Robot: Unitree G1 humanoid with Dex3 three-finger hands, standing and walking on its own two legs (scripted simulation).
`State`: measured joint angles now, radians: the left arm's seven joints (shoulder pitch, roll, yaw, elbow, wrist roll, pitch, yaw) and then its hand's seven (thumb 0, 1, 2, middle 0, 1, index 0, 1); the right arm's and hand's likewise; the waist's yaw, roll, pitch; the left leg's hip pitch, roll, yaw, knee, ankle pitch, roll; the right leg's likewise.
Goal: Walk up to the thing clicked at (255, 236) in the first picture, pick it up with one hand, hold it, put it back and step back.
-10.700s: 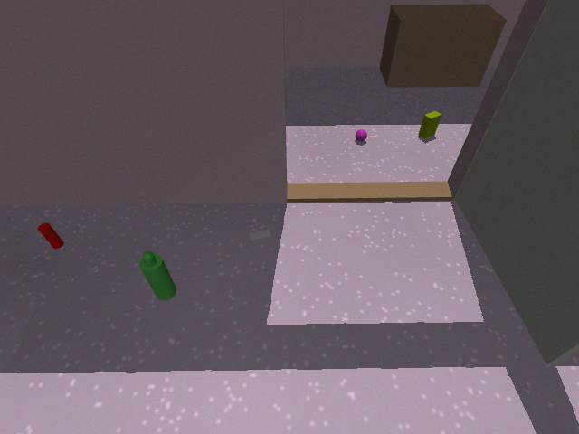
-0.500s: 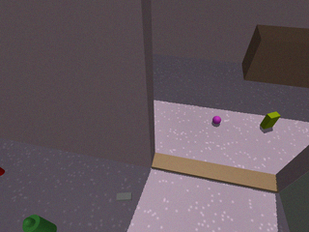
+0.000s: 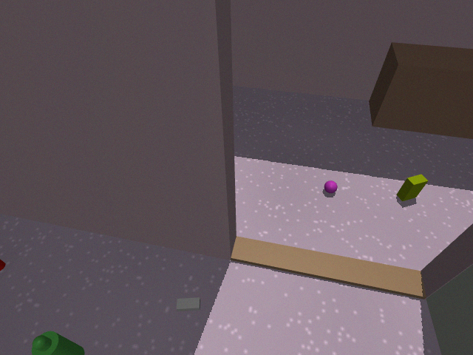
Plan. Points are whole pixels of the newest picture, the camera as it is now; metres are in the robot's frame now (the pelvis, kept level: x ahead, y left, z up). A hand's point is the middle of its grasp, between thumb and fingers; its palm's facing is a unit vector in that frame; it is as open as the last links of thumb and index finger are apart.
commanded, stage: stand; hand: left
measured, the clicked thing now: (188, 304) +0.46 +0.23 -0.77
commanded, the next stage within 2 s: none
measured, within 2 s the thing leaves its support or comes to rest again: neither
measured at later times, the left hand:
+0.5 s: hand out of the picture +0.08 +0.26 -0.15, palm faces -0.02 -0.94 -0.35, open 7.4 cm
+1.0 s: hand out of the picture +0.07 +0.26 -0.16, palm faces -0.01 -0.94 -0.35, open 7.4 cm
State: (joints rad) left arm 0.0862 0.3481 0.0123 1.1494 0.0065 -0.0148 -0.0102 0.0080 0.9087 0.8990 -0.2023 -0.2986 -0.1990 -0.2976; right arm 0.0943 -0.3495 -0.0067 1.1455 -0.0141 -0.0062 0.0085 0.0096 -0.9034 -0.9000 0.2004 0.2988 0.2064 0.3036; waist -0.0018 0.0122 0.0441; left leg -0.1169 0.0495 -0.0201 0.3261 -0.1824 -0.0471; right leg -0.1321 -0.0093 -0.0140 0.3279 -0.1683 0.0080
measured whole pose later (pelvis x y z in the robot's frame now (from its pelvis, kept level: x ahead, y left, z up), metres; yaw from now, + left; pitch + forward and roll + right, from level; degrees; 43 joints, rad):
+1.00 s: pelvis +0.01 +0.00 +0.00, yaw +0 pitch -2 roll +0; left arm 0.11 0.35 0.01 1.14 0.01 -0.01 -0.01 0.01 0.91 0.90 -0.20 -0.30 -0.20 -0.30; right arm 0.12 -0.35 0.00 1.14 -0.01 -0.01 0.01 0.01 -0.90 -0.90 0.20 0.30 0.21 0.30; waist 0.00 0.01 0.05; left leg -0.10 0.04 -0.02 0.31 -0.18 -0.04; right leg -0.12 -0.02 -0.02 0.32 -0.18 0.01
